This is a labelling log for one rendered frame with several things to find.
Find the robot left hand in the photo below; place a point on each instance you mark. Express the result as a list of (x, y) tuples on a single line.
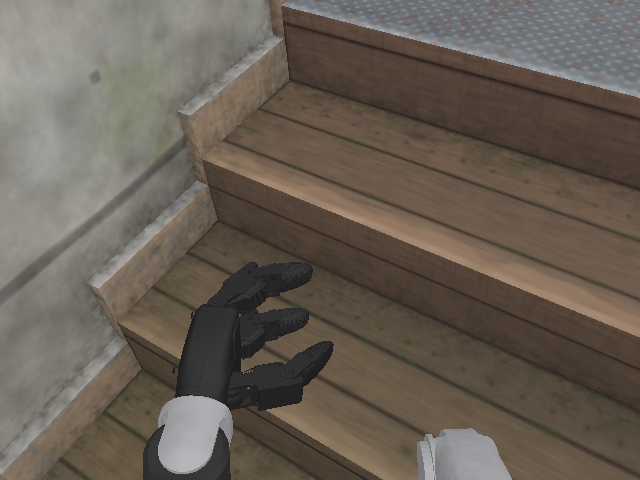
[(218, 338)]

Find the robot left forearm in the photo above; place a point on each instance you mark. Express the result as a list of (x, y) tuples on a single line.
[(192, 441)]

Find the robot right thigh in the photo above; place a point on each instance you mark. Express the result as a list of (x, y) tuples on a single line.
[(459, 454)]

